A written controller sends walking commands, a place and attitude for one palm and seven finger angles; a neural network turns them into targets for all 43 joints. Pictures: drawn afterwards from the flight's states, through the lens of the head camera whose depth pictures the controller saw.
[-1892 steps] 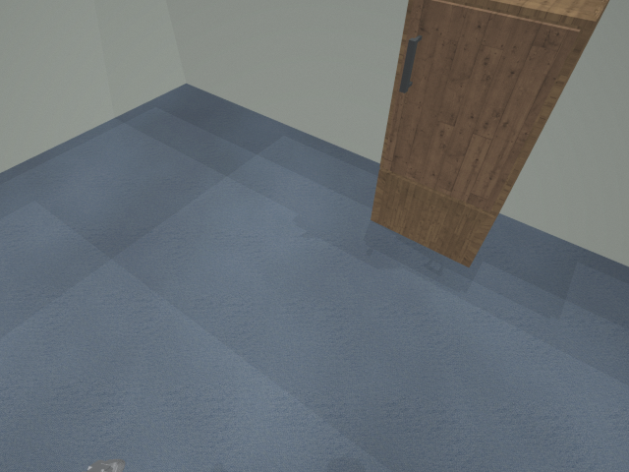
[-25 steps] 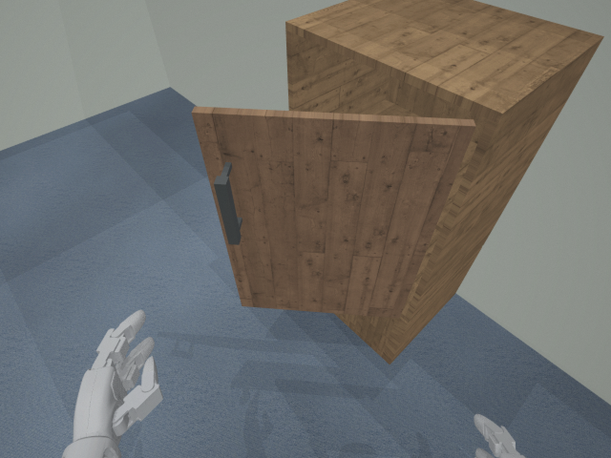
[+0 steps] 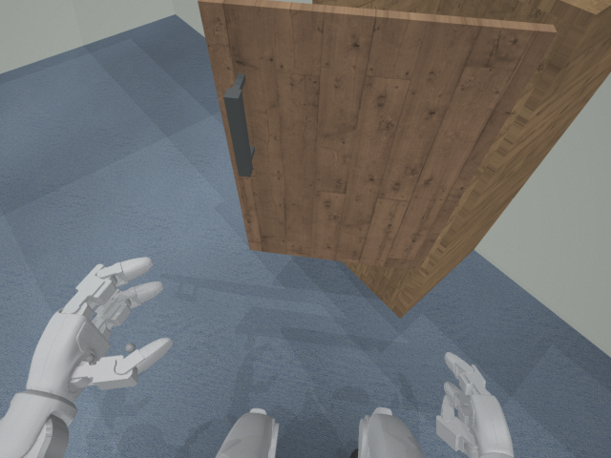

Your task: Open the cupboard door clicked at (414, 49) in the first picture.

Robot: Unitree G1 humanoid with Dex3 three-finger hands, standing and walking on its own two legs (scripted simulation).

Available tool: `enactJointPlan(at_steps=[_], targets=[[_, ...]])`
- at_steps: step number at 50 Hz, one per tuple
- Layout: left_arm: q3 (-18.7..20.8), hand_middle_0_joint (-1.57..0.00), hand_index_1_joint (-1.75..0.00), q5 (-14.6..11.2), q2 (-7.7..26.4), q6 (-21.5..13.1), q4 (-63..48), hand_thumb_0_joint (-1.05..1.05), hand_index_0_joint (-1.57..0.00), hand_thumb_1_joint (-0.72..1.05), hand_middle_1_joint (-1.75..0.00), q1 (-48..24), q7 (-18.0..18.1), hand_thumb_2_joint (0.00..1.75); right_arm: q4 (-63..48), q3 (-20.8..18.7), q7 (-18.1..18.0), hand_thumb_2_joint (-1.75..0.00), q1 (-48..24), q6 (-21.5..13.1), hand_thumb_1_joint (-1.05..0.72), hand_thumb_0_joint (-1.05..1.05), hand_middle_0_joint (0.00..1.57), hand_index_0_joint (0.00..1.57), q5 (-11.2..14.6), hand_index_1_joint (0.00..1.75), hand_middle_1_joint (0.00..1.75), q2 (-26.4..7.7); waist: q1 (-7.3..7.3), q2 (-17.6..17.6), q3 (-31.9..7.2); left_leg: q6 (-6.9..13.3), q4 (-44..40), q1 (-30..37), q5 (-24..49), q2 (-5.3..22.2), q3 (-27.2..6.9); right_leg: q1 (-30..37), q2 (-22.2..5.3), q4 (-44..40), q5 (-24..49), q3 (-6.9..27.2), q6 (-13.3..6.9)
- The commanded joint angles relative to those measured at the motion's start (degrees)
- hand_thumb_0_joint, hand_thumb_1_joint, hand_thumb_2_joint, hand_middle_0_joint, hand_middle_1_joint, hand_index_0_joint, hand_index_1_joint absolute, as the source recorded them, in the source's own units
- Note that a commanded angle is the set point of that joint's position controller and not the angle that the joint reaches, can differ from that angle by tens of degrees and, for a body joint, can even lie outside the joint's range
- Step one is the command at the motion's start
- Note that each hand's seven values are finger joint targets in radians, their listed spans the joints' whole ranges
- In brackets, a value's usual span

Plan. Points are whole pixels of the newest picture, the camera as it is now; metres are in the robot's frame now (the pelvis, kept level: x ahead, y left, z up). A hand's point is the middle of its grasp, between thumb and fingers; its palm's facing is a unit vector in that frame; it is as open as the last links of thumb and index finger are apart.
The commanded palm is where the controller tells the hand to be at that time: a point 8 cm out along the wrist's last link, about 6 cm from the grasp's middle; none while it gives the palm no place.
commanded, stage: raise the hand with hooked fingers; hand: left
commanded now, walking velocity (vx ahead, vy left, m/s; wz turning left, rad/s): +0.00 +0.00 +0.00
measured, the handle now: (243, 128) +0.56 +0.15 +0.08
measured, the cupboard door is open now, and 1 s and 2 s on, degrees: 42 42 42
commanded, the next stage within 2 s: move the hooked fingers beside the handle in 1.40 s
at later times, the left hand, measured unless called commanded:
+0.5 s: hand (98, 308) +0.26 +0.26 +0.07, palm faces -0.02 -1.00 -0.07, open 13.2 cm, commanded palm +0.24 +0.31 +0.08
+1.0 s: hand (89, 252) +0.31 +0.28 +0.10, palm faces -0.02 -1.00 -0.05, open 14.0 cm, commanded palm +0.28 +0.32 +0.10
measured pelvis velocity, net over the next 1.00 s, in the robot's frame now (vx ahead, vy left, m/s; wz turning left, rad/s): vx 0.02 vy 0.00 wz -0.01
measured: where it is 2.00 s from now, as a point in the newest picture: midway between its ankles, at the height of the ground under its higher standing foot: outside the picture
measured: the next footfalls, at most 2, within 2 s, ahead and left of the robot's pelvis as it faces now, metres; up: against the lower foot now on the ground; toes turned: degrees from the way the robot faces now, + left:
none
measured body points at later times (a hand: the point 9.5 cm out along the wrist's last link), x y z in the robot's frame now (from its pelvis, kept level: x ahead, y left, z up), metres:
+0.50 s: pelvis +0.01 +0.01 +0.02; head +0.07 +0.03 +0.47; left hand +0.25 +0.31 +0.08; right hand +0.19 -0.24 -0.04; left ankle +0.01 +0.13 -0.64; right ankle +0.06 -0.13 -0.64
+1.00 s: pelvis +0.02 +0.00 +0.03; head +0.09 +0.01 +0.48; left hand +0.31 +0.33 +0.11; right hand +0.17 -0.25 -0.05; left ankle +0.01 +0.13 -0.64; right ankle +0.06 -0.13 -0.64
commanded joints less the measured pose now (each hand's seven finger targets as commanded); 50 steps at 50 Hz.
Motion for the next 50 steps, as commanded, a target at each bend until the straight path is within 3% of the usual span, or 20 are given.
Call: enactJointPlan(at_steps=[1, 3, 8, 9, 11, 14, 17, 23, 25, 26, 28, 31, 34, 38, 40, 44, 46, 50], targets=[[6.4, -0.26, -0.84, -2.3, 8.8, -2.5, -10.4, 0.00, -0.26, 0.06, -0.84, -0.1, 1.7, 0.54, -10.4, -4.7, -1.1, -0.90, -2.5, -3.7, -0.90, 0.00, 0.20, 0.20, 0.5, 0.30, 0.30, -10.5, 0.00, -0.4, -14.9, 1.9, -15.2, 5.1, 15.4, -2.5, 1.5, 14.9, 2.3, -10.9, 2.9, -0.2, -1.3], [6.6, -0.26, -0.87, -2.4, 9.1, -2.9, -8.2, 0.00, -0.26, 0.01, -0.87, -1.1, 2.2, 0.52, -10.4, -4.5, -1.2, -0.90, -2.2, -3.8, -0.90, 0.00, 0.20, 0.20, 0.3, 0.30, 0.30, -10.8, -0.21, -1.7, -12.2, 1.8, -15.7, 4.0, 14.1, -2.4, 1.3, 14.1, 2.5, -11.3, 1.1, -0.5, -1.7], [5.4, -0.27, -0.94, -1.7, 10.4, -4.4, -8.4, 0.00, -0.27, -0.10, -0.94, -6.2, 1.9, 0.47, -10.6, -4.0, -1.4, -0.90, -0.2, -4.2, -0.90, 0.00, 0.20, 0.20, 0.5, 0.30, 0.30, -12.1, -1.22, 1.6, -10.1, 1.8, -17.3, 5.0, 10.1, -2.6, 1.3, 11.8, 2.5, -11.7, -1.7, -0.5, -2.0], [6.2, -0.27, -0.96, -1.6, 11.7, -4.8, -9.1, 0.00, -0.27, -0.13, -0.96, -6.8, 1.7, 0.46, -10.5, -4.0, -1.5, -0.90, 0.6, -4.2, -0.90, 0.00, 0.20, 0.20, 0.5, 0.30, 0.30, -12.4, -1.02, 2.3, -12.3, 1.8, -17.5, 6.1, 10.9, -2.6, 1.4, 13.0, 2.3, -11.9, -0.9, -0.3, -2.0], [7.0, -0.28, -0.99, -1.9, 12.0, -5.0, -8.4, 0.00, -0.28, -0.17, -0.99, -5.6, 1.6, 0.44, -10.6, -4.1, -1.6, -0.90, 1.2, -4.2, -0.90, 0.00, 0.20, 0.20, 0.6, 0.30, 0.30, -12.3, -0.97, 1.3, -12.7, 1.9, -17.8, 6.9, 12.3, -2.6, 1.6, 14.2, 2.3, -12.6, 0.4, -0.3, -1.8], [8.1, -0.28, -1.03, -2.5, 13.1, -5.0, -7.5, 0.00, -0.28, -0.24, -1.03, -7.8, 1.1, 0.41, -10.4, -4.0, -1.8, -0.90, 1.7, -3.7, -0.90, 0.00, 0.20, 0.20, 0.7, 0.30, 0.30, -12.8, -0.90, 1.8, -12.4, 1.7, -18.3, 7.8, 14.2, -2.5, 1.4, 15.1, 2.7, -12.6, 2.4, -0.5, -2.0], [8.0, -0.29, -1.08, -2.3, 13.1, -4.6, -7.2, 0.00, -0.29, -0.31, -1.08, -7.7, 1.2, 0.38, -10.3, -4.0, -1.7, -0.90, 1.9, -3.5, -0.90, 0.00, 0.20, 0.20, 0.7, 0.30, 0.30, -12.8, -0.83, 4.9, -12.4, 1.5, -18.8, 9.8, 16.6, -2.4, 1.6, 15.4, 2.6, -12.7, 4.9, -0.9, -2.0], [9.5, -0.30, -1.17, -2.6, 15.7, -2.8, -3.8, 0.00, -0.30, -0.45, -1.17, -12.6, -0.2, 0.32, -10.3, -3.6, -1.8, -0.90, 2.7, -2.9, -0.90, 0.00, 0.20, 0.20, 0.6, 0.30, 0.30, -13.4, -1.39, 4.7, -11.2, 1.5, -19.1, 10.5, 18.3, -2.3, 1.6, 16.7, 3.1, -13.6, 7.4, -0.8, -2.3], [10.1, -0.30, -1.20, -2.7, 16.4, -2.5, -3.1, 0.00, -0.30, -0.50, -1.20, -13.9, -1.0, 0.30, -10.3, -3.5, -1.7, -0.90, 3.0, -2.6, -0.90, 0.00, 0.20, 0.20, 0.6, 0.30, 0.30, -13.5, -1.32, 4.9, -12.9, 1.3, -19.3, 11.6, 20.0, -2.3, 1.6, 17.8, 2.9, -13.7, 9.3, -0.8, -2.1], [10.3, -0.30, -1.20, -2.7, 16.6, -2.2, -2.2, 0.00, -0.30, -0.50, -1.20, -14.3, -1.3, 0.30, -10.4, -3.4, -1.8, -0.90, 3.1, -2.5, -0.90, 0.00, 0.20, 0.20, 0.7, 0.30, 0.30, -13.5, -1.38, 3.5, -12.9, 1.4, -19.3, 11.5, 20.4, -2.2, 1.7, 18.1, 2.9, -13.8, 9.8, -0.8, -2.0], [11.1, -0.30, -1.20, -3.2, 17.6, -1.9, -1.0, 0.00, -0.30, -0.50, -1.20, -16.7, -2.1, 0.30, -10.1, -3.2, -1.9, -0.90, 3.2, -2.5, -0.90, 0.00, 0.20, 0.20, 0.5, 0.30, 0.30, -13.6, -1.44, 4.4, -12.5, 1.4, -18.9, 11.6, 21.0, -2.3, 1.8, 18.4, 3.2, -13.8, 10.8, -0.6, -2.3], [11.8, -0.30, -1.20, -3.5, 18.2, -1.4, 1.3, 0.00, -0.30, -0.50, -1.20, -18.4, -3.3, 0.30, -9.9, -3.2, -2.0, -0.90, 3.3, -2.2, -0.90, 0.00, 0.20, 0.20, 0.6, 0.30, 0.30, -13.7, -1.60, 3.0, -13.7, 1.5, -19.0, 11.8, 21.3, -2.2, 2.2, 19.4, 3.0, -14.5, 11.7, -0.2, -2.0], [12.5, -0.30, -1.20, -3.6, 19.7, -1.3, 1.6, 0.00, -0.30, -0.50, -1.20, -21.5, -4.3, 0.30, -9.6, -3.0, -2.0, -0.90, 3.6, -2.1, -0.90, 0.00, 0.20, 0.20, 0.5, 0.30, 0.30, -13.7, -1.58, 4.3, -14.8, 1.4, -19.1, 13.1, 23.4, -2.1, 2.1, 20.1, 3.0, -14.4, 13.7, -0.1, -2.2], [13.8, -0.30, -1.20, -3.9, 21.3, -0.7, 5.9, 0.00, -0.30, -0.50, -1.20, -23.3, -5.2, 0.30, -9.2, -3.0, -2.3, -0.90, 3.9, -1.6, -0.90, 0.00, 0.20, 0.20, 0.5, 0.30, 0.30, -14.0, -1.60, 2.1, -13.8, 1.6, -19.1, 11.7, 22.7, -2.1, 2.3, 20.8, 3.1, -15.0, 13.5, 0.3, -2.2], [14.3, -0.30, -1.20, -4.0, 21.9, -0.7, 6.0, 0.00, -0.30, -0.50, -1.20, -25.3, -5.7, 0.30, -9.2, -2.9, -2.2, -0.90, 3.9, -1.4, -0.90, 0.00, 0.20, 0.20, 0.5, 0.30, 0.30, -13.9, -1.43, 4.2, -15.0, 1.5, -19.6, 12.8, 23.6, -2.2, 2.6, 21.6, 2.8, -15.2, 14.5, 0.4, -2.1], [15.8, -0.30, -1.20, -4.3, 23.8, -0.8, 7.8, 0.00, -0.30, -0.50, -1.20, -27.4, -6.4, 0.30, -8.9, -2.9, -2.3, -0.90, 4.7, -0.9, -0.90, 0.00, 0.20, 0.20, 0.4, 0.30, 0.30, -14.0, -1.39, 3.3, -16.5, 1.6, -19.8, 13.4, 25.5, -2.1, 2.8, 23.2, 2.9, -15.6, 16.7, 0.8, -2.1], [15.4, -0.30, -1.20, -4.6, 22.6, -0.6, 10.3, 0.00, -0.30, -0.50, -1.20, -26.6, -6.8, 0.30, -9.0, -3.1, -2.3, -0.90, 4.9, -0.7, -0.90, 0.00, 0.20, 0.20, 0.6, 0.30, 0.30, -14.0, -1.45, 1.6, -15.6, 1.7, -20.0, 12.5, 25.1, -2.2, 2.9, 23.6, 2.8, -16.1, 16.8, 0.9, -1.9], [13.9, -0.30, -1.20, -4.4, 21.4, -0.5, 11.1, 0.00, -0.30, -0.50, -1.20, -25.7, -7.5, 0.30, -9.3, -3.4, -1.9, -0.90, 5.3, -0.3, -0.90, 0.00, 0.20, 0.20, 0.7, 0.30, 0.30, -14.1, -1.57, 2.5, -14.9, 1.7, -20.5, 12.8, 24.7, -2.2, 3.3, 22.7, 2.7, -16.5, 16.6, 1.0, -1.8]])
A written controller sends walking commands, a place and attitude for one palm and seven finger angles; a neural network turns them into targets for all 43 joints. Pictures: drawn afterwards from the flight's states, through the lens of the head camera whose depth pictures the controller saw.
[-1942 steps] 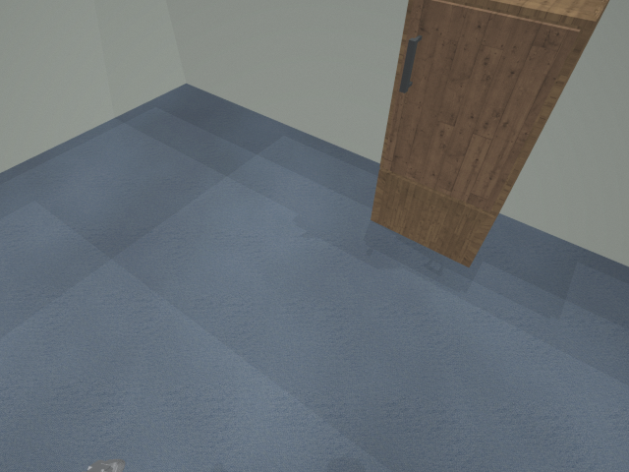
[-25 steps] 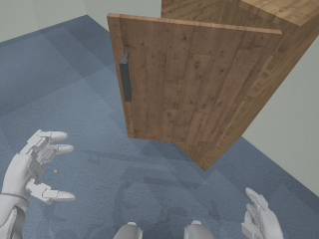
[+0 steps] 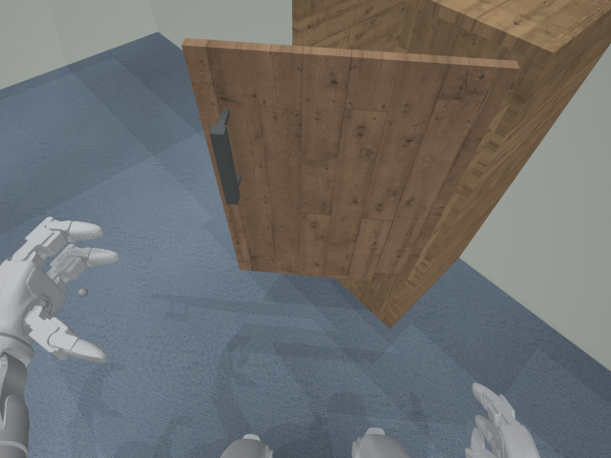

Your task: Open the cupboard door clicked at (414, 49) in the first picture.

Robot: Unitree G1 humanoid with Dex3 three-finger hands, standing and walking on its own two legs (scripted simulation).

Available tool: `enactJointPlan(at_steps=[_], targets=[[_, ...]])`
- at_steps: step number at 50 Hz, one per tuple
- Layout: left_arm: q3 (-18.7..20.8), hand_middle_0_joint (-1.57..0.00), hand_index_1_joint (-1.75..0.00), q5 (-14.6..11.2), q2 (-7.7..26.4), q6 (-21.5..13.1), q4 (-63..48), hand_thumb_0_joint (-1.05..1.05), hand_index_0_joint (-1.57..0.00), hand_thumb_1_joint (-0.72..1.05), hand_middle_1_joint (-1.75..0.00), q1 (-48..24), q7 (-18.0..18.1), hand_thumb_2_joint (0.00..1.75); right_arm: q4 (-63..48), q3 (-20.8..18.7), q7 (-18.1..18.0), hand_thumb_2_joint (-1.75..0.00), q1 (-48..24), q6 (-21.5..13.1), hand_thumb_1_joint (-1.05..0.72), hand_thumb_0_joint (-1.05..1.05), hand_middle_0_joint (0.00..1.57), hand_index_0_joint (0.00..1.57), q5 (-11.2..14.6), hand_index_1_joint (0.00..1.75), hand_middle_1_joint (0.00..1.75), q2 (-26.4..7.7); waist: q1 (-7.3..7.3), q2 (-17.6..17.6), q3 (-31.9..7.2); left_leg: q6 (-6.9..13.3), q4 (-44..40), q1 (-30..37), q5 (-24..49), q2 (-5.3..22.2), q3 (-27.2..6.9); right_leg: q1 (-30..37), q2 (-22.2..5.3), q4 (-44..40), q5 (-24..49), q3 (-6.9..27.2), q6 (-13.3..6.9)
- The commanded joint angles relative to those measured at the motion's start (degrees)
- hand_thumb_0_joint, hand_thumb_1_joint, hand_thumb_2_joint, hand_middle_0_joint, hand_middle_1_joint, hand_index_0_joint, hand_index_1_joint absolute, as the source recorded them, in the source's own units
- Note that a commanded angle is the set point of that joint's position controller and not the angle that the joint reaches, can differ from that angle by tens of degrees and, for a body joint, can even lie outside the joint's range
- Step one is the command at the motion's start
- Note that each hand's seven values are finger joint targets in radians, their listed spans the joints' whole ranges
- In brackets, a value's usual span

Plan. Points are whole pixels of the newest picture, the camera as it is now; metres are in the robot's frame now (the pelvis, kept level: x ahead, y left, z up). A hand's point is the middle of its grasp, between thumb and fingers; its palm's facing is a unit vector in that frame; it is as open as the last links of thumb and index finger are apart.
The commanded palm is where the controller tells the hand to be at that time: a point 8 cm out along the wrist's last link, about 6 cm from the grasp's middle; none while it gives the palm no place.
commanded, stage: raise the hand with hooked fingers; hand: left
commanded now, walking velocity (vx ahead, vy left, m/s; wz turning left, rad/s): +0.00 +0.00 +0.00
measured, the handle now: (229, 159) +0.54 +0.15 +0.04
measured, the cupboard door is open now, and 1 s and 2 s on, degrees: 42 42 42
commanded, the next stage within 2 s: move the hooked fingers beside the handle in 0.40 s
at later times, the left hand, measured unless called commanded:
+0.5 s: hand (89, 301) +0.28 +0.27 +0.06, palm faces -0.01 -1.00 -0.04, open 14.0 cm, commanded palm +0.26 +0.32 +0.07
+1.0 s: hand (129, 254) +0.35 +0.25 +0.06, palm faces -0.04 -1.00 -0.02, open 14.0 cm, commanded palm +0.33 +0.30 +0.06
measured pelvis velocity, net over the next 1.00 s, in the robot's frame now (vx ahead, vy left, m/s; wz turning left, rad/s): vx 0.00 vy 0.00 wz -0.01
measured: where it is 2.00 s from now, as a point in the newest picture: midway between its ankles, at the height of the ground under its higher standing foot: outside the picture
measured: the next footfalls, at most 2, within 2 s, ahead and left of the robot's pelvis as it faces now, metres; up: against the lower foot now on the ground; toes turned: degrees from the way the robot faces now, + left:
none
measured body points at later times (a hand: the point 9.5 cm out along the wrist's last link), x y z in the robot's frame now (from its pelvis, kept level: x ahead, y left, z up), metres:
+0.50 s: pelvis -0.01 +0.00 +0.00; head +0.06 +0.00 +0.45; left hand +0.27 +0.32 +0.07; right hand +0.15 -0.25 -0.08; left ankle -0.01 +0.13 -0.67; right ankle +0.04 -0.14 -0.67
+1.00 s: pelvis +0.00 +0.00 +0.00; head +0.07 +0.00 +0.44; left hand +0.34 +0.30 +0.06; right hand +0.12 -0.26 -0.09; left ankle -0.01 +0.13 -0.67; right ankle +0.04 -0.13 -0.67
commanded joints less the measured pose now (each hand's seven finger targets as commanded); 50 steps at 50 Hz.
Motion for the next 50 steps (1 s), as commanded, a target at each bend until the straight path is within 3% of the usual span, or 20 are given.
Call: enactJointPlan(at_steps=[1, 3, 12, 15, 17, 20, 25, 26, 29, 31, 33, 36, 38, 40, 41, 43, 45, 48, 50], targets=[[4.7, -0.30, -1.20, -1.6, 13.9, -3.4, -9.5, 0.00, -0.30, -0.50, -1.20, -7.1, -0.4, 0.30, -8.2, -3.8, -0.6, -0.90, -0.1, -2.6, -0.90, 0.00, 0.20, 0.20, 0.3, 0.30, 0.30, -8.3, 0.58, 2.5, -14.9, 1.4, -9.7, 3.8, 20.7, -2.6, 1.9, 15.2, 2.1, -6.5, 12.9, 0.1, -2.1], [5.7, -0.30, -1.20, -1.4, 15.4, -4.1, -10.7, 0.00, -0.30, -0.50, -1.20, -7.7, 0.2, 0.30, -8.4, -3.9, -0.4, -0.90, 0.1, -2.5, -0.90, 0.00, 0.20, 0.20, 0.1, 0.30, 0.30, -8.5, 0.65, 2.6, -15.0, 1.5, -9.6, 4.1, 21.6, -2.5, 1.8, 15.2, 2.3, -6.1, 13.4, -0.1, -2.4], [4.7, -0.30, -1.20, -1.0, 14.3, -5.8, -11.2, 0.00, -0.30, -0.50, -1.20, -9.0, 1.1, 0.30, -8.6, -3.7, -0.8, -0.90, -0.3, -2.1, -0.90, 0.00, 0.20, 0.20, 0.4, 0.30, 0.30, -7.9, 0.07, 4.7, -14.2, 1.6, -10.8, 4.3, 16.8, -2.6, 2.0, 14.0, 2.2, -7.3, 8.7, 0.4, -2.1], [5.1, -0.30, -1.20, -1.1, 14.8, -5.5, -10.1, 0.00, -0.30, -0.50, -1.20, -8.8, 0.8, 0.30, -8.5, -3.4, -1.0, -0.90, -0.4, -2.1, -0.90, 0.00, 0.20, 0.20, 0.3, 0.30, 0.30, -7.9, 0.18, 4.1, -14.3, 1.5, -10.8, 3.7, 16.1, -2.6, 2.0, 14.6, 2.2, -7.4, 8.0, 0.5, -2.1], [4.7, -0.30, -1.20, -1.6, 13.8, -5.3, -9.5, 0.00, -0.30, -0.50, -1.20, -8.3, 0.6, 0.30, -8.4, -3.5, -1.1, -0.90, -0.5, -2.1, -0.90, 0.00, 0.20, 0.20, 0.5, 0.30, 0.30, -7.9, -0.17, 1.7, -13.5, 1.7, -10.6, 3.1, 15.5, -2.6, 2.1, 14.6, 2.2, -8.0, 7.6, 0.8, -1.8], [4.3, -0.30, -1.20, -1.2, 14.1, -5.4, -9.7, 0.00, -0.30, -0.50, -1.20, -9.6, 0.3, 0.30, -8.2, -3.4, -1.1, -0.90, -0.4, -2.2, -0.90, 0.00, 0.20, 0.20, 0.4, 0.30, 0.30, -8.0, -0.17, 3.8, -14.0, 1.6, -10.7, 3.8, 16.3, -2.6, 1.9, 14.2, 2.3, -7.3, 8.5, 0.5, -2.1], [4.6, -0.30, -1.20, -1.3, 14.2, -5.5, -9.9, 0.00, -0.30, -0.50, -1.20, -9.3, 0.3, 0.30, -8.2, -3.4, -1.2, -0.90, -0.4, -2.4, -0.90, 0.00, 0.20, 0.20, 0.3, 0.30, 0.30, -7.9, 0.03, 2.7, -14.9, 1.6, -10.3, 4.0, 17.5, -2.5, 1.8, 14.9, 2.3, -7.0, 9.9, 0.5, -2.1], [2.8, -0.30, -1.20, -1.2, 12.6, -5.4, -10.4, 0.00, -0.30, -0.50, -1.20, -10.6, 0.2, 0.30, -8.2, -3.3, -1.2, -0.90, -0.6, -2.4, -0.90, 0.00, 0.20, 0.20, 0.3, 0.30, 0.30, -7.8, -0.48, 3.7, -14.3, 1.6, -10.3, 4.3, 17.2, -2.6, 1.8, 13.9, 2.3, -6.9, 9.9, 0.3, -2.0], [2.1, -0.30, -1.20, -0.5, 13.0, -5.0, -8.2, 0.00, -0.30, -0.50, -1.20, -15.7, 0.7, 0.30, -7.2, -3.2, -1.5, -0.90, -0.4, -2.3, -0.90, 0.00, 0.20, 0.20, 0.3, 0.30, 0.30, -8.1, -1.42, 3.4, -12.2, 1.5, -10.0, 3.5, 15.1, -2.4, 1.5, 11.5, 2.3, -7.0, 7.4, 0.3, -2.1], [1.7, -0.30, -1.20, 0.2, 13.1, -4.9, -6.4, 0.00, -0.30, -0.50, -1.20, -17.9, 1.1, 0.30, -6.9, -3.3, -1.8, -0.90, 0.1, -2.3, -0.90, 0.00, 0.20, 0.20, 0.4, 0.30, 0.30, -8.2, -1.54, 2.5, -12.7, 1.5, -10.1, 3.2, 14.2, -2.4, 1.3, 11.0, 2.2, -7.0, 6.4, 0.3, -2.0], [0.4, -0.30, -1.20, 0.8, 13.2, -5.0, -7.1, 0.00, -0.30, -0.50, -1.20, -22.2, 1.3, 0.30, -6.6, -3.2, -1.9, -0.90, 0.0, -2.2, -0.90, 0.00, 0.20, 0.20, 0.3, 0.30, 0.30, -8.3, -1.82, 4.0, -13.7, 1.5, -9.7, 3.9, 14.4, -2.3, 1.2, 10.5, 2.2, -6.4, 6.4, 0.3, -2.3], [2.3, -0.30, -1.20, 1.6, 15.1, -5.0, -5.4, 0.00, -0.30, -0.50, -1.20, -21.9, 2.0, 0.30, -6.6, -3.2, -1.9, -0.90, 0.5, -1.7, -0.90, 0.00, 0.20, 0.20, 0.2, 0.30, 0.30, -8.2, -0.93, 3.3, -16.4, 1.4, -9.9, 4.1, 16.7, -2.3, 1.3, 12.6, 2.0, -6.0, 8.8, 0.3, -2.2], [2.3, -0.30, -1.20, 1.9, 15.5, -4.8, -4.6, 0.00, -0.30, -0.50, -1.20, -22.6, 2.4, 0.30, -6.6, -3.2, -1.7, -0.90, 0.7, -1.3, -0.90, 0.00, 0.20, 0.20, 0.1, 0.30, 0.30, -8.2, -0.71, 4.7, -16.9, 1.2, -9.6, 4.2, 18.3, -2.3, 1.5, 12.6, 2.1, -5.4, 10.3, 0.3, -2.4], [1.5, -0.30, -1.20, 1.9, 13.9, -4.6, -3.4, 0.00, -0.30, -0.50, -1.20, -23.4, 2.7, 0.30, -6.7, -3.1, -1.3, -0.90, 0.7, -0.8, -0.90, 0.00, 0.20, 0.20, 0.2, 0.30, 0.30, -7.8, -0.80, 4.8, -16.7, 1.1, -9.9, 4.1, 18.0, -2.3, 1.7, 12.6, 2.0, -5.8, 10.3, 0.4, -2.2], [2.3, -0.30, -1.20, 2.2, 14.9, -4.4, -2.3, 0.00, -0.30, -0.50, -1.20, -23.1, 3.2, 0.30, -6.6, -3.2, -1.3, -0.90, 0.9, -0.5, -0.90, 0.00, 0.20, 0.20, 0.2, 0.30, 0.30, -8.0, -0.74, 3.5, -16.4, 1.1, -10.2, 3.5, 17.7, -2.2, 1.6, 12.7, 2.0, -5.9, 10.2, 0.2, -2.2], [0.6, -0.30, -1.20, 2.5, 13.4, -4.6, -2.2, 0.00, -0.30, -0.50, -1.20, -25.5, 3.6, 0.30, -6.7, -3.2, -1.1, -0.90, 1.3, -0.2, -0.90, 0.00, 0.20, 0.20, 0.2, 0.30, 0.30, -8.1, -1.25, 2.7, -16.9, 1.2, -10.0, 3.8, 18.1, -2.0, 1.3, 12.0, 2.2, -5.3, 10.5, -0.1, -2.3], [1.1, -0.30, -1.20, 2.9, 13.8, -4.4, -1.2, 0.00, -0.30, -0.50, -1.20, -25.2, 4.1, 0.30, -6.7, -3.4, -0.9, -0.90, 1.7, 0.5, -0.90, 0.00, 0.20, 0.20, 0.2, 0.30, 0.30, -8.0, -1.04, 3.7, -17.6, 1.2, -10.1, 3.8, 18.4, -2.2, 1.9, 12.5, 2.1, -5.6, 11.1, 0.4, -2.1], [2.3, -0.30, -1.20, 3.3, 15.4, -4.7, 1.6, 0.00, -0.30, -0.50, -1.20, -27.1, 4.9, 0.30, -6.2, -3.3, -0.9, -0.90, 2.4, 1.4, -0.90, 0.00, 0.20, 0.20, 0.0, 0.30, 0.30, -8.3, -1.33, 0.8, -16.6, 1.4, -9.8, 2.0, 17.9, -2.0, 1.9, 13.0, 2.3, -5.5, 11.4, 0.5, -2.1], [1.6, -0.30, -1.20, 3.8, 14.9, -5.4, 0.9, 0.00, -0.30, -0.50, -1.20, -28.8, 4.9, 0.30, -6.1, -3.4, -0.8, -0.90, 2.7, 1.8, -0.90, 0.00, 0.20, 0.20, 0.0, 0.30, 0.30, -8.0, -1.39, 3.4, -18.7, 1.4, -9.6, 2.8, 19.5, -2.1, 2.2, 13.4, 2.0, -5.2, 13.2, 0.8, -2.0]])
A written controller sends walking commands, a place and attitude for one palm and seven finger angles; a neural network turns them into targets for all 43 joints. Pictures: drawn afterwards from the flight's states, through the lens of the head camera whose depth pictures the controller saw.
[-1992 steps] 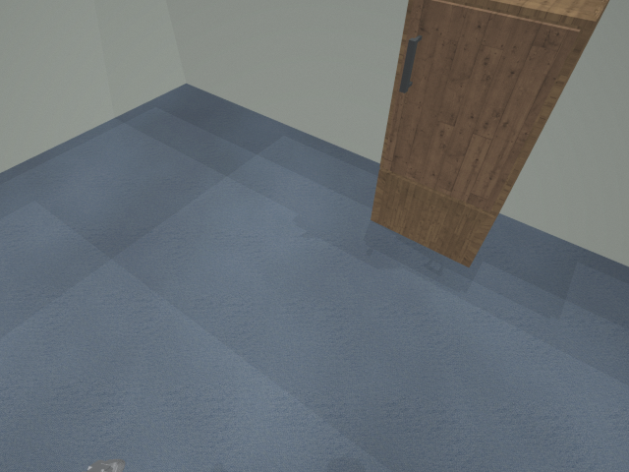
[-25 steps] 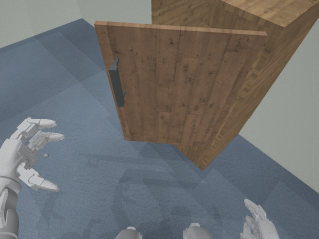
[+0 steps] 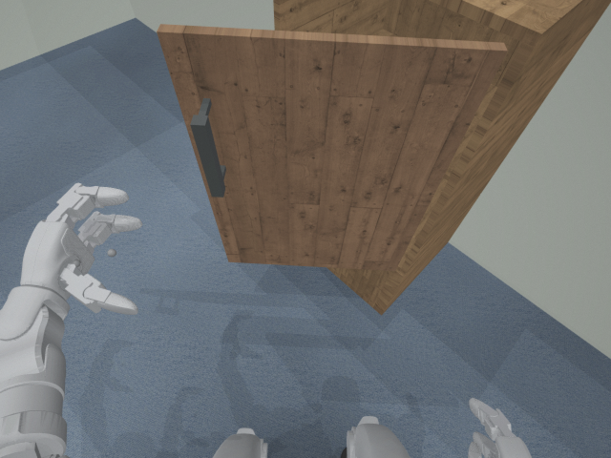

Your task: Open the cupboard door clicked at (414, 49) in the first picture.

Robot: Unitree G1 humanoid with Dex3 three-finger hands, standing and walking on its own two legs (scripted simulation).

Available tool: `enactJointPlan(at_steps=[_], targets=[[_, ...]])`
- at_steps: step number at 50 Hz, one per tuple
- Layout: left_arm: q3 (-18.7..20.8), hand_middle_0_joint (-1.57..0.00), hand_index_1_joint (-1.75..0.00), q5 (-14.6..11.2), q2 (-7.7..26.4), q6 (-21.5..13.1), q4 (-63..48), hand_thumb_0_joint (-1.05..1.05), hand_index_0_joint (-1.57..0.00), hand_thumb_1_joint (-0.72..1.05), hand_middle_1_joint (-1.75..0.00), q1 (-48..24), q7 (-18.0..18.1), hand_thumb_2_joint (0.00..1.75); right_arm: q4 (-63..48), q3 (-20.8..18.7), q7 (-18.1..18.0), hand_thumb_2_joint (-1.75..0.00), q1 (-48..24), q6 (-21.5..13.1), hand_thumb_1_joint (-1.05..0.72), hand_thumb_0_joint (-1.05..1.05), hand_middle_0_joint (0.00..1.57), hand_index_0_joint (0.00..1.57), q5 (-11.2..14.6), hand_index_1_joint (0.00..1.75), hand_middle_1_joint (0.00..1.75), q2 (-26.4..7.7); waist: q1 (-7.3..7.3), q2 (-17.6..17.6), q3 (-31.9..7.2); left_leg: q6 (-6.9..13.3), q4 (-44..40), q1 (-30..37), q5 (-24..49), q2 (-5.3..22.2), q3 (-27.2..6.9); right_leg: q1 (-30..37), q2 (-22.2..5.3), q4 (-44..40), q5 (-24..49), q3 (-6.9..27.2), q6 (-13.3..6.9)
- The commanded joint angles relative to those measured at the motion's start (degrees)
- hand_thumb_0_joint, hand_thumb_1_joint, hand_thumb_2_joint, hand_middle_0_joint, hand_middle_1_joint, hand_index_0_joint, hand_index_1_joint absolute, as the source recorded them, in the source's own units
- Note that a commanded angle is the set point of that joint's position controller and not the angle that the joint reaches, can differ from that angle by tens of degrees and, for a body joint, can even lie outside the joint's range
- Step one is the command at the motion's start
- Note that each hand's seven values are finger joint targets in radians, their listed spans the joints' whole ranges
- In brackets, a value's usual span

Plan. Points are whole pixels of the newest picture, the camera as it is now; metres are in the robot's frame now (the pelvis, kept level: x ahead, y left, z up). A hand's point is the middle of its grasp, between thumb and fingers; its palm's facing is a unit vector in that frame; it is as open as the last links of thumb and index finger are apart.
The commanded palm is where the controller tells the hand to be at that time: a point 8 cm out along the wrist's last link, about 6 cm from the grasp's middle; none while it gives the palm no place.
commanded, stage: move the hooked fingers beside the handle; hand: left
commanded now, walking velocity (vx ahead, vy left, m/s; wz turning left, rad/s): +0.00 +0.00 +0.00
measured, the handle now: (212, 151) +0.54 +0.16 +0.05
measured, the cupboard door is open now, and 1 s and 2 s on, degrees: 42 42 42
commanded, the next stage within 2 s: slide the fingers in behind the handle in 1.90 s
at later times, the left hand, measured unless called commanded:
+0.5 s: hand (142, 216) +0.41 +0.23 +0.06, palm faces -0.04 -1.00 -0.02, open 14.0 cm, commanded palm +0.39 +0.28 +0.06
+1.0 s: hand (155, 186) +0.46 +0.23 +0.05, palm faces -0.05 -1.00 -0.01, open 14.0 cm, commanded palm +0.45 +0.28 +0.05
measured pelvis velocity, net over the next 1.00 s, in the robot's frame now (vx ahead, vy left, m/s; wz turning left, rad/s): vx -0.01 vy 0.00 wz -0.02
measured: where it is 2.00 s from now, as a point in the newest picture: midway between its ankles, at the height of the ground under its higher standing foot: outside the picture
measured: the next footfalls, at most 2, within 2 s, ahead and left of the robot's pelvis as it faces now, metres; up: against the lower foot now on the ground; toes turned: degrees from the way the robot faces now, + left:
none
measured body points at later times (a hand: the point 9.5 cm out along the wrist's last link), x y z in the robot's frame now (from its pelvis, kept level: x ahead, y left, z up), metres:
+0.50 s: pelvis +0.00 +0.00 -0.01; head +0.10 +0.00 +0.43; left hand +0.40 +0.28 +0.06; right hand +0.10 -0.27 -0.11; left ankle -0.01 +0.13 -0.67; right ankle +0.05 -0.13 -0.67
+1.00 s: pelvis -0.01 +0.00 -0.02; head +0.12 +0.02 +0.41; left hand +0.46 +0.28 +0.06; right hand +0.03 -0.27 -0.13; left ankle -0.01 +0.13 -0.67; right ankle +0.05 -0.13 -0.67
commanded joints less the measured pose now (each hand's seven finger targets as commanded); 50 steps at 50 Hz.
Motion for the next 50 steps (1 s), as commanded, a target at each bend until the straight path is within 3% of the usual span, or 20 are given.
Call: enactJointPlan(at_steps=[1, 5, 7, 11, 14, 17, 18, 20, 23, 28, 29, 30, 33, 35, 40, 43, 44, 45, 47, 50], targets=[[4.2, -0.30, -1.20, -1.1, 15.3, -4.5, -10.4, 0.00, -0.30, -0.50, -1.20, -15.7, 0.7, 0.30, -6.4, -4.0, -0.7, -0.90, 2.1, -1.5, -0.90, 0.00, 0.20, 0.20, 0.2, 0.30, 0.30, -8.7, 0.22, 3.5, -19.4, 1.3, -9.3, 5.6, 19.2, -1.9, 1.2, 16.3, 2.0, -5.5, 13.0, -0.4, -2.0], [5.9, -0.30, -1.20, -0.8, 17.5, -5.3, -7.9, 0.00, -0.30, -0.50, -1.20, -17.6, 0.7, 0.30, -5.5, -4.1, -0.7, -0.90, 3.0, -0.5, -0.90, 0.00, 0.20, 0.20, 0.0, 0.30, 0.30, -8.8, 0.31, 3.3, -20.4, 1.3, -8.9, 4.9, 20.5, -1.8, 1.2, 17.3, 2.2, -5.0, 14.6, -0.1, -2.1], [3.3, -0.30, -1.20, -0.5, 15.0, -5.6, -8.2, 0.00, -0.30, -0.50, -1.20, -20.6, 0.6, 0.30, -5.2, -4.1, -0.6, -0.90, 3.0, -0.4, -0.90, 0.00, 0.20, 0.20, 0.1, 0.30, 0.30, -8.6, -0.61, 3.9, -20.5, 1.3, -8.7, 5.2, 20.2, -1.7, 1.2, 16.1, 2.1, -4.9, 14.4, -0.2, -1.9], [2.9, -0.30, -1.20, 0.3, 15.0, -5.6, -4.4, 0.00, -0.30, -0.50, -1.20, -22.7, 1.1, 0.30, -4.6, -4.3, -0.5, -0.90, 3.7, 0.5, -0.90, 0.00, 0.20, 0.20, 0.1, 0.30, 0.30, -8.8, -0.82, 3.7, -19.7, 1.4, -8.5, 4.8, 19.3, -1.7, 1.3, 14.9, 2.1, -5.0, 13.6, -0.2, -2.1], [4.0, -0.30, -1.20, 0.7, 16.7, -5.8, -3.8, 0.00, -0.30, -0.50, -1.20, -24.5, 1.6, 0.30, -4.4, -4.3, -0.3, -0.90, 4.4, 1.3, -0.90, 0.00, 0.20, 0.20, 0.0, 0.30, 0.30, -8.9, -0.45, 4.0, -21.8, 1.4, -8.0, 5.5, 22.1, -1.6, 1.2, 15.9, 2.2, -4.3, 16.1, -0.1, -2.2], [2.0, -0.30, -1.20, 1.4, 14.7, -6.2, -2.6, 0.00, -0.30, -0.50, -1.20, -26.9, 2.3, 0.30, -4.3, -4.3, 0.0, -0.90, 4.3, 1.8, -0.90, 0.00, 0.20, 0.20, 0.0, 0.30, 0.30, -8.6, -0.92, 4.6, -20.9, 1.3, -8.0, 5.2, 20.6, -1.6, 1.2, 14.4, 2.2, -4.3, 14.7, -0.2, -2.2], [2.1, -0.30, -1.20, 1.1, 14.9, -6.3, -1.9, 0.00, -0.30, -0.50, -1.20, -27.8, 2.4, 0.30, -4.4, -4.2, 0.0, -0.90, 4.4, 2.0, -0.90, 0.00, 0.20, 0.20, 0.0, 0.30, 0.30, -8.7, -1.17, 3.1, -21.0, 1.5, -7.5, 4.7, 21.0, -1.6, 1.2, 14.8, 2.4, -4.0, 15.3, -0.2, -2.3], [4.5, -0.30, -1.20, 1.7, 17.6, -6.2, 1.4, 0.00, -0.30, -0.50, -1.20, -28.3, 2.9, 0.30, -4.1, -4.2, 0.0, -0.90, 5.0, 2.7, -0.90, 0.00, 0.20, 0.20, -0.1, 0.30, 0.30, -9.1, -1.02, 0.9, -21.1, 1.6, -7.4, 2.6, 19.7, -1.6, 1.4, 15.9, 2.3, -4.0, 15.3, 0.2, -2.0], [3.6, -0.30, -1.20, 2.4, 17.7, -7.0, 0.9, 0.00, -0.30, -0.50, -1.20, -32.6, 3.0, 0.30, -4.1, -4.2, 0.1, -0.90, 5.0, 3.2, -0.90, 0.00, 0.20, 0.20, -0.2, 0.30, 0.30, -8.9, -1.32, 4.1, -22.3, 1.7, -6.7, 3.1, 20.0, -1.7, 1.7, 15.3, 2.3, -3.4, 15.7, 0.5, -2.2], [3.4, -0.30, -1.20, 2.9, 18.2, -7.6, 5.1, 0.00, -0.30, -0.50, -1.20, -35.8, 2.8, 0.30, -3.5, -3.9, 0.3, -0.90, 5.7, 4.1, -0.90, 0.00, 0.20, 0.20, -0.2, 0.30, 0.30, -9.0, -2.00, 3.5, -22.1, 1.8, -6.1, 1.5, 19.0, -1.6, 1.6, 14.7, 2.4, -3.1, 15.3, 0.7, -2.2], [3.9, -0.30, -1.20, 3.0, 18.8, -7.5, 6.8, 0.00, -0.30, -0.50, -1.20, -37.2, 2.6, 0.30, -3.0, -4.0, 0.3, -0.90, 5.9, 4.3, -0.90, 0.00, 0.20, 0.20, -0.2, 0.30, 0.30, -9.1, -2.47, 2.2, -21.8, 1.9, -5.8, 1.0, 17.8, -1.5, 1.9, 14.4, 2.4, -3.5, 14.8, 0.9, -1.9], [5.3, -0.30, -1.20, 3.3, 20.9, -7.6, 7.6, 0.00, -0.30, -0.50, -1.20, -37.5, 2.5, 0.30, -2.9, -4.0, 0.2, -0.90, 6.1, 4.5, -0.90, 0.00, 0.20, 0.20, -0.3, 0.30, 0.30, -9.3, -2.14, 2.4, -22.4, 1.9, -5.7, 0.1, 17.0, -1.5, 1.9, 14.7, 2.3, -3.4, 14.0, 1.2, -1.9], [3.5, -0.30, -1.20, 3.7, 20.0, -8.1, 8.5, 0.00, -0.30, -0.50, -1.20, -41.9, 1.9, 0.30, -2.7, -3.9, 0.2, -0.90, 6.4, 4.8, -0.90, 0.00, 0.20, 0.20, -0.3, 0.30, 0.30, -9.3, -3.04, 3.9, -23.0, 2.1, -5.2, 0.9, 17.7, -1.6, 1.6, 13.5, 2.5, -2.9, 14.3, 0.9, -2.2], [3.7, -0.30, -1.20, 4.0, 20.5, -8.3, 9.7, 0.00, -0.30, -0.50, -1.20, -42.2, 1.6, 0.30, -2.3, -4.0, 0.3, -0.90, 7.0, 5.2, -0.90, 0.00, 0.20, 0.20, -0.5, 0.30, 0.30, -9.4, -2.82, 4.6, -25.0, 1.9, -4.9, 1.4, 18.8, -1.5, 1.5, 13.4, 2.4, -2.5, 15.1, 0.9, -2.1], [4.0, -0.30, -1.20, 4.4, 21.7, -7.8, 13.7, 0.00, -0.30, -0.50, -1.20, -45.4, 1.7, 0.30, -1.4, -3.9, 0.4, -0.90, 8.0, 6.0, -0.90, 0.00, 0.20, 0.20, -0.6, 0.30, 0.30, -9.8, -3.67, 3.5, -23.6, 2.0, -4.5, -0.1, 17.2, -1.3, 1.1, 11.2, 2.5, -2.4, 13.3, 0.6, -2.0], [2.2, -0.30, -1.20, 5.4, 20.9, -7.9, 13.9, 0.00, -0.30, -0.50, -1.20, -49.7, 2.3, 0.30, -1.5, -3.7, 0.5, -0.90, 8.4, 6.4, -0.90, 0.00, 0.20, 0.20, -0.7, 0.30, 0.30, -9.8, -4.68, 5.8, -23.0, 2.1, -4.3, 0.2, 16.5, -1.4, 0.7, 8.7, 2.7, -2.0, 11.8, 0.3, -2.3], [4.4, -0.30, -1.20, 5.9, 23.9, -8.2, 13.7, 0.00, -0.30, -0.50, -1.20, -50.7, 2.8, 0.30, -1.1, -3.9, 0.5, -0.90, 9.0, 6.6, -0.90, 0.00, 0.20, 0.20, -0.9, 0.30, 0.30, -10.2, -4.28, 5.4, -24.7, 2.0, -4.1, 0.5, 16.8, -1.1, 0.5, 9.0, 2.6, -2.0, 11.6, 0.4, -2.1], [4.5, -0.30, -1.20, 5.9, 23.7, -8.1, 14.7, 0.00, -0.30, -0.50, -1.20, -50.3, 3.0, 0.30, -1.2, -3.8, 0.5, -0.90, 9.4, 6.7, -0.90, 0.00, 0.20, 0.20, -0.9, 0.30, 0.30, -10.2, -4.62, 4.4, -25.5, 2.1, -3.9, 0.3, 17.2, -1.3, 0.5, 9.6, 2.7, -1.9, 12.3, 0.4, -2.0], [4.0, -0.30, -1.20, 6.5, 23.6, -8.2, 15.3, 0.00, -0.30, -0.50, -1.20, -51.8, 3.5, 0.30, -1.0, -3.7, 0.7, -0.90, 9.6, 6.9, -0.90, 0.00, 0.20, 0.20, -1.0, 0.30, 0.30, -10.1, -4.99, 5.8, -25.6, 2.1, -3.7, 0.2, 16.9, -1.2, 0.6, 8.5, 2.6, -1.8, 11.8, 0.4, -2.0], [4.7, -0.30, -1.20, 7.2, 25.5, -8.1, 17.2, 0.00, -0.30, -0.50, -1.20, -54.1, 3.9, 0.30, -0.6, -3.5, 0.7, -0.90, 10.3, 7.4, -0.90, 0.00, 0.20, 0.20, -1.2, 0.30, 0.30, -10.5, -5.55, 5.9, -25.5, 2.1, -3.3, -0.4, 16.4, -1.1, 0.2, 7.6, 2.7, -1.6, 11.0, 0.3, -2.0]])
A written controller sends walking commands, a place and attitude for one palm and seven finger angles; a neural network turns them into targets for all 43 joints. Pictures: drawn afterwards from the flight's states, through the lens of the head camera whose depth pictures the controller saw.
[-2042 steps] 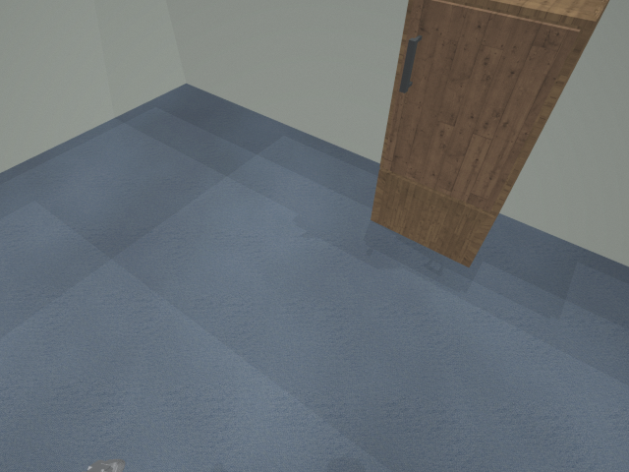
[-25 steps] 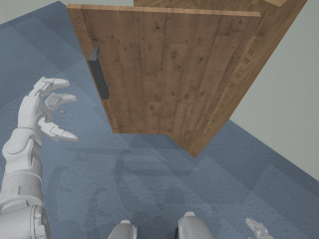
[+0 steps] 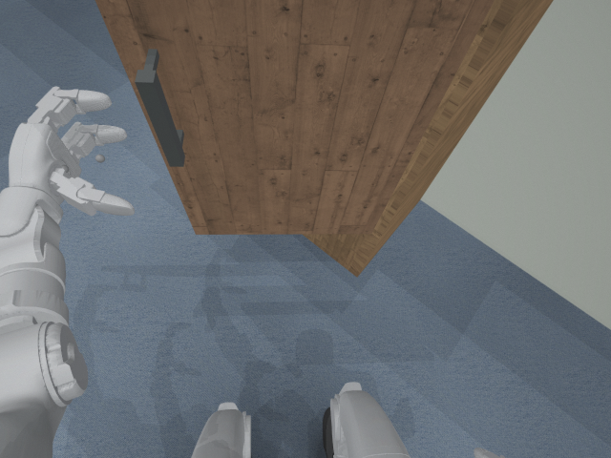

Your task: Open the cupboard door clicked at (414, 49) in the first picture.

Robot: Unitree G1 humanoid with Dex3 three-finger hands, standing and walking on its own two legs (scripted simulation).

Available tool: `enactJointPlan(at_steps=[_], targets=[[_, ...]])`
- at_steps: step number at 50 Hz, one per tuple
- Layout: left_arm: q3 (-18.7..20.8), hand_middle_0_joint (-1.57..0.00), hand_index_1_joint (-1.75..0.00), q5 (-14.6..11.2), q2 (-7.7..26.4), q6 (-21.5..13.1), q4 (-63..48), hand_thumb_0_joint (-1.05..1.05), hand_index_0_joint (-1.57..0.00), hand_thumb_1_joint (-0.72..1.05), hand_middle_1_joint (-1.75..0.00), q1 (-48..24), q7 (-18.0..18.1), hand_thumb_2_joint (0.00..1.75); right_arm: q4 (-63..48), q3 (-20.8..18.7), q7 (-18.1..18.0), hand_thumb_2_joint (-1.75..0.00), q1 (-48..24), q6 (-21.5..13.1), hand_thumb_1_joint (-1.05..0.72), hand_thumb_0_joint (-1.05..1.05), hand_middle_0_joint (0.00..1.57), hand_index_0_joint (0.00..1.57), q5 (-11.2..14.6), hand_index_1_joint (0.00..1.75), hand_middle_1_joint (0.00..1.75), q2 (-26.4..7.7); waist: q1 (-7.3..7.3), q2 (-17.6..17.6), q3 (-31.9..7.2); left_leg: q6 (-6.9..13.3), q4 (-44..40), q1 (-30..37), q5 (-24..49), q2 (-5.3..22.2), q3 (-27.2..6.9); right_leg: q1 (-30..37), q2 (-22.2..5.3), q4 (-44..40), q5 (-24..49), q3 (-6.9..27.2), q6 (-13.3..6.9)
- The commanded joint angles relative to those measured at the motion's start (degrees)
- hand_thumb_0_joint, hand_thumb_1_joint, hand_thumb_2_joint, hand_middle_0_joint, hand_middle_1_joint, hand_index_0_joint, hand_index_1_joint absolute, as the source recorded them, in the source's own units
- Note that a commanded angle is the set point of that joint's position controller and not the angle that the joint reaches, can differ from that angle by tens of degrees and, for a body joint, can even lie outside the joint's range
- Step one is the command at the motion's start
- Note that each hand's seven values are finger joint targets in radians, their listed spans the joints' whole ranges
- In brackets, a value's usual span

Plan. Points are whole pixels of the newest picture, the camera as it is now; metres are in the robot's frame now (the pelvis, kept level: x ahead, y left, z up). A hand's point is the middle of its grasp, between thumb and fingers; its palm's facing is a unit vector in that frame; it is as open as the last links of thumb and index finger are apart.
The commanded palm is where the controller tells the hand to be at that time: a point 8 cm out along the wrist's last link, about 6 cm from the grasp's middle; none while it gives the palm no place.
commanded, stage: move the hooked fingers beside the handle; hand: left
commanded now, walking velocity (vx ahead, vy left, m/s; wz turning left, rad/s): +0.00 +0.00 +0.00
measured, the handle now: (165, 113) +0.55 +0.17 +0.06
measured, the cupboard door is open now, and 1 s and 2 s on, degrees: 42 42 42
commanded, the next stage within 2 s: slide the fingers in behind the handle in 0.90 s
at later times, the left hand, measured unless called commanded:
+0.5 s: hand (99, 156) +0.47 +0.24 +0.07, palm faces -0.03 -1.00 -0.01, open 14.0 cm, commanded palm +0.46 +0.28 +0.07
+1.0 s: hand (102, 158) +0.47 +0.23 +0.07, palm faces -0.03 -1.00 -0.01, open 14.0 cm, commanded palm +0.45 +0.28 +0.07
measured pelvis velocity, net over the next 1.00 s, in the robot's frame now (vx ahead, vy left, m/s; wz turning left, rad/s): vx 0.00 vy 0.00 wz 0.00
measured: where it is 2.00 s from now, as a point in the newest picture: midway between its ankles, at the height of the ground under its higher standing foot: outside the picture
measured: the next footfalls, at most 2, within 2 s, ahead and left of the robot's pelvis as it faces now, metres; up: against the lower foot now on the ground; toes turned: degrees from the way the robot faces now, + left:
none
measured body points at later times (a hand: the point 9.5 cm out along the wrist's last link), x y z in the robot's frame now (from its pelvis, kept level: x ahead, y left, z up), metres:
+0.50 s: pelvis +0.01 +0.01 +0.01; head +0.13 +0.03 +0.44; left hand +0.47 +0.29 +0.07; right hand +0.04 -0.26 -0.10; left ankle +0.00 +0.13 -0.65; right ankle +0.06 -0.14 -0.65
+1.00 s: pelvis +0.00 +0.00 +0.00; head +0.13 +0.02 +0.43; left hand +0.46 +0.28 +0.08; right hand +0.06 -0.27 -0.11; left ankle +0.00 +0.13 -0.65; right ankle +0.06 -0.14 -0.65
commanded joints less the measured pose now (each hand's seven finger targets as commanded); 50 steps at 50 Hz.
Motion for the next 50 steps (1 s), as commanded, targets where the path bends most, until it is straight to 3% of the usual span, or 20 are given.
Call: enactJointPlan(at_steps=[1, 5, 7, 8, 10, 12, 14, 17, 19, 21, 23, 25, 28, 30, 31, 33, 37, 39, 44, 50], targets=[[2.3, -0.30, -1.20, -0.2, 18.2, -3.7, -10.4, 0.00, -0.30, -0.50, -1.20, -26.0, 0.9, 0.30, -3.4, -3.4, -0.8, -0.90, 8.0, -0.7, -0.90, 0.00, 0.20, 0.20, -0.2, 0.30, 0.30, -10.1, -0.93, 6.8, -26.4, 2.0, -8.7, 10.4, 17.7, -1.8, 0.1, 17.8, 2.0, -5.4, 11.0, 0.1, -2.0], [4.0, -0.30, -1.20, 0.2, 19.9, -3.5, -9.5, 0.00, -0.30, -0.50, -1.20, -25.8, 1.2, 0.30, -3.5, -3.4, -0.4, -0.90, 9.4, 0.0, -0.90, 0.00, 0.20, 0.20, -0.7, 0.30, 0.30, -10.3, -0.57, 7.6, -29.4, 1.8, -8.2, 12.1, 21.6, -1.6, -0.1, 18.3, 2.2, -4.8, 13.6, -0.2, -2.1], [2.5, -0.30, -1.20, 0.2, 17.5, -3.1, -9.5, 0.00, -0.30, -0.50, -1.20, -23.6, 1.2, 0.30, -4.1, -3.4, 0.0, -0.90, 9.4, 0.4, -0.90, 0.00, 0.20, 0.20, -0.7, 0.30, 0.30, -10.0, -0.41, 8.7, -28.2, 1.6, -8.7, 12.6, 22.4, -1.5, 0.1, 17.5, 2.2, -5.0, 13.8, -0.6, -2.2], [3.0, -0.30, -1.20, -0.4, 17.3, -3.0, -8.8, 0.00, -0.30, -0.50, -1.20, -21.7, 0.8, 0.30, -4.6, -3.5, 0.0, -0.90, 9.7, 0.6, -0.90, 0.00, 0.20, 0.20, -0.6, 0.30, 0.30, -10.1, -0.08, 6.9, -28.4, 1.8, -8.5, 12.7, 23.6, -1.5, 0.2, 18.2, 2.5, -4.8, 14.8, -0.7, -2.4], [4.9, -0.30, -1.20, -0.2, 20.0, -2.9, -10.3, 0.00, -0.30, -0.50, -1.20, -20.6, 0.7, 0.30, -4.8, -3.6, 0.1, -0.90, 9.9, 1.3, -0.90, 0.00, 0.20, 0.20, -0.6, 0.30, 0.30, -10.3, 0.76, 7.2, -29.8, 1.7, -8.8, 12.0, 23.9, -1.5, 0.4, 20.5, 2.4, -4.8, 16.2, -0.4, -2.2], [3.9, -0.30, -1.20, -0.6, 18.1, -2.7, -11.4, 0.00, -0.30, -0.50, -1.20, -19.6, 0.6, 0.30, -5.2, -3.7, 0.3, -0.90, 9.7, 1.6, -0.90, 0.00, 0.20, 0.20, -0.6, 0.30, 0.30, -10.0, 0.38, 6.6, -28.2, 1.9, -9.1, 11.7, 23.1, -1.4, 0.8, 20.1, 2.5, -5.5, 15.9, -0.4, -2.0], [4.7, -0.30, -1.20, -1.1, 18.7, -3.6, -14.7, 0.00, -0.30, -0.50, -1.20, -19.8, 0.7, 0.30, -5.5, -4.0, 0.3, -0.90, 9.8, 1.8, -0.90, 0.00, 0.20, 0.20, -0.6, 0.30, 0.30, -10.0, 0.92, 8.5, -30.4, 1.5, -9.3, 14.6, 25.7, -1.3, 0.5, 20.1, 2.7, -5.2, 16.8, -0.7, -2.3], [4.7, -0.30, -1.20, -1.6, 17.5, -3.8, -15.5, 0.00, -0.30, -0.50, -1.20, -17.8, 1.1, 0.30, -5.4, -4.2, 0.4, -0.90, 9.7, 2.1, -0.90, 0.00, 0.20, 0.20, -0.5, 0.30, 0.30, -9.8, 0.78, 6.3, -28.9, 1.6, -9.6, 14.5, 25.8, -1.2, 0.6, 20.7, 2.9, -5.8, 17.1, -0.8, -2.1], [3.0, -0.30, -1.20, -1.7, 15.7, -4.2, -16.2, 0.00, -0.30, -0.50, -1.20, -18.8, 1.0, 0.30, -5.0, -4.1, 0.4, -0.90, 9.3, 2.0, -0.90, 0.00, 0.20, 0.20, -0.5, 0.30, 0.30, -9.6, 0.51, 8.5, -28.1, 1.3, -9.6, 16.2, 26.7, -1.1, 0.4, 19.1, 2.9, -5.7, 16.8, -1.0, -2.3], [0.1, -0.30, -1.20, -1.5, 11.9, -4.0, -15.7, 0.00, -0.30, -0.50, -1.20, -18.9, 1.3, 0.30, -4.5, -4.3, 0.4, -0.90, 9.1, 1.9, -0.90, 0.00, 0.20, 0.20, -0.5, 0.30, 0.30, -9.4, -0.20, 8.8, -25.9, 1.1, -9.9, 17.5, 25.9, -1.0, -0.1, 16.2, 2.8, -6.2, 14.5, -1.5, -2.3], [-0.4, -0.30, -1.20, -1.9, 11.6, -4.3, -15.0, 0.00, -0.30, -0.50, -1.20, -21.4, 1.6, 0.30, -4.2, -4.1, 0.1, -0.90, 8.9, 1.8, -0.90, 0.00, 0.20, 0.20, -0.4, 0.30, 0.30, -9.5, -0.92, 7.9, -23.3, 1.3, -10.0, 16.4, 24.0, -1.2, -0.1, 15.7, 2.8, -6.5, 13.5, -1.5, -2.5], [0.7, -0.30, -1.20, -1.3, 13.0, -4.4, -13.7, 0.00, -0.30, -0.50, -1.20, -20.9, 2.1, 0.30, -3.9, -4.0, 0.0, -0.90, 8.7, 1.8, -0.90, 0.00, 0.20, 0.20, -0.5, 0.30, 0.30, -9.5, -0.33, 7.2, -25.0, 1.2, -10.0, 16.0, 23.5, -1.3, -0.3, 16.8, 2.6, -6.1, 13.6, -1.4, -2.4], [-1.5, -0.30, -1.20, -1.3, 10.1, -5.3, -16.3, 0.00, -0.30, -0.50, -1.20, -21.8, 2.6, 0.30, -4.3, -4.1, 0.1, -0.90, 8.6, 1.4, -0.90, 0.00, 0.20, 0.20, -0.7, 0.30, 0.30, -9.1, -0.38, 9.7, -27.0, 0.8, -9.4, 19.4, 28.0, -1.2, -0.7, 15.5, 2.6, -5.4, 14.9, -1.8, -2.6], [1.2, -0.30, -1.20, -1.1, 13.2, -5.0, -14.4, 0.00, -0.30, -0.50, -1.20, -19.2, 2.9, 0.30, -4.0, -4.1, 0.2, -0.90, 8.5, 1.7, -0.90, 0.00, 0.20, 0.20, -0.6, 0.30, 0.30, -9.4, 0.56, 7.3, -27.3, 0.6, -9.3, 17.8, 28.3, -1.1, -0.7, 17.4, 2.5, -5.2, 16.0, -1.5, -2.5], [0.4, -0.30, -1.20, -1.2, 11.8, -4.7, -13.8, 0.00, -0.30, -0.50, -1.20, -19.0, 2.9, 0.30, -4.4, -4.0, 0.3, -0.90, 8.1, 1.7, -0.90, 0.00, 0.20, 0.20, -0.5, 0.30, 0.30, -9.1, 0.16, 6.5, -26.4, 1.0, -9.2, 16.3, 27.2, -1.3, -0.1, 18.2, 2.4, -5.5, 16.5, -1.3, -2.3], [1.8, -0.30, -1.20, -1.0, 13.9, -4.6, -13.7, 0.00, -0.30, -0.50, -1.20, -18.3, 2.9, 0.30, -5.0, -3.9, 0.3, -0.90, 7.8, 1.8, -0.90, 0.00, 0.20, 0.20, -0.4, 0.30, 0.30, -9.3, 0.87, 7.1, -26.0, 1.1, -9.3, 14.5, 26.0, -1.6, 0.1, 19.8, 2.5, -5.2, 16.9, -1.0, -2.6], [0.8, -0.30, -1.20, -0.4, 13.8, -4.6, -13.1, 0.00, -0.30, -0.50, -1.20, -20.9, 2.6, 0.30, -5.2, -3.6, 0.1, -0.90, 7.0, 1.8, -0.90, 0.00, 0.20, 0.20, -0.3, 0.30, 0.30, -9.0, -0.07, 6.3, -24.4, 1.6, -9.3, 11.4, 20.5, -1.8, 0.8, 20.0, 2.2, -5.6, 14.8, -0.4, -2.2], [3.0, -0.30, -1.20, -1.1, 16.2, -5.5, -15.4, 0.00, -0.30, -0.50, -1.20, -20.7, 2.2, 0.30, -5.5, -3.8, 0.0, -0.90, 7.2, 1.6, -0.90, 0.00, 0.20, 0.20, -0.4, 0.30, 0.30, -9.4, 0.92, 6.8, -28.4, 1.4, -9.1, 13.6, 23.0, -1.7, 0.4, 21.2, 2.3, -5.0, 16.1, -0.4, -2.4], [-0.7, -0.30, -1.20, -1.8, 11.9, -4.8, -13.4, 0.00, -0.30, -0.50, -1.20, -21.5, 1.0, 0.30, -4.6, -3.7, -0.1, -0.90, 7.1, 1.3, -0.90, 0.00, 0.20, 0.20, -0.2, 0.30, 0.30, -9.2, -0.48, 6.8, -25.6, 1.5, -9.1, 13.3, 21.1, -1.6, 0.3, 18.7, 2.3, -5.6, 14.4, -0.6, -2.3], [2.3, -0.30, -1.20, -1.8, 15.2, -4.4, -13.0, 0.00, -0.30, -0.50, -1.20, -20.6, 1.4, 0.30, -4.4, -3.7, -0.2, -0.90, 7.4, 1.1, -0.90, 0.00, 0.20, 0.20, -0.2, 0.30, 0.30, -9.4, 0.34, 5.5, -26.4, 1.8, -8.9, 10.6, 19.6, -1.9, 0.7, 21.1, 2.2, -5.7, 14.5, -0.1, -2.2]])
